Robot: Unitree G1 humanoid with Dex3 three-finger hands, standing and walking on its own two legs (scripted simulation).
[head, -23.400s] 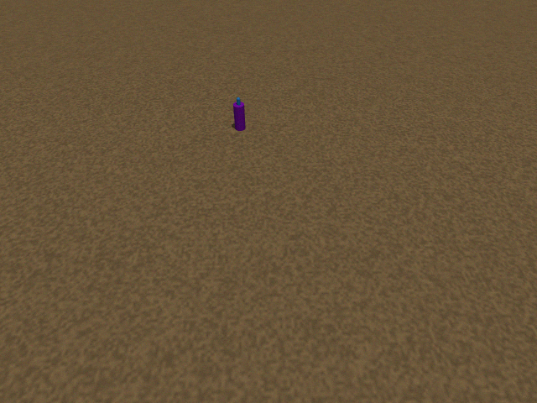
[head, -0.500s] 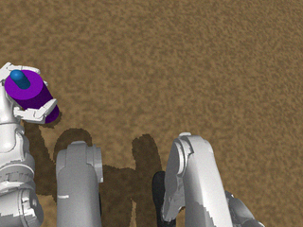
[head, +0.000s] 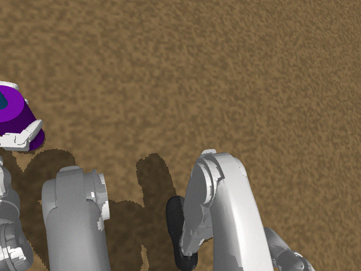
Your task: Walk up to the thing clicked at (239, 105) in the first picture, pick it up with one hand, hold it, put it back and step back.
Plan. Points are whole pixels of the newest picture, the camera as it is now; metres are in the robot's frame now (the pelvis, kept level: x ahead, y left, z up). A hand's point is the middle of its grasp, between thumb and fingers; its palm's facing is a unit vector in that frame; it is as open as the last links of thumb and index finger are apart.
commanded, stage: lower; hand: left
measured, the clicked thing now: (12, 118) +0.43 +0.27 -0.11
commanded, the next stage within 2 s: loosen in 1.22 s
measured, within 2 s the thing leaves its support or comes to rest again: rests again in 1.22 s
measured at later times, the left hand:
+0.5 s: hand (19, 120) +0.44 +0.27 -0.15, palm faces +0.31 -0.95 +0.01, open 9.5 cm
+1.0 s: hand (22, 122) +0.44 +0.27 -0.17, palm faces +0.33 -0.94 +0.01, open 9.5 cm
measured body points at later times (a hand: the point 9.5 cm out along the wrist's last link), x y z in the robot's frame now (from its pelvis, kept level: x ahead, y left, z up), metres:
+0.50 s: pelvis -0.01 +0.01 -0.01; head +0.23 +0.15 +0.35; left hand +0.41 +0.32 -0.14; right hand +0.13 -0.26 -0.07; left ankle +0.08 +0.12 -0.26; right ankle +0.13 -0.12 -0.26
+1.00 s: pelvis -0.01 +0.01 -0.01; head +0.23 +0.17 +0.33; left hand +0.42 +0.32 -0.16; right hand +0.14 -0.25 -0.06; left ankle +0.08 +0.12 -0.26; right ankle +0.13 -0.12 -0.26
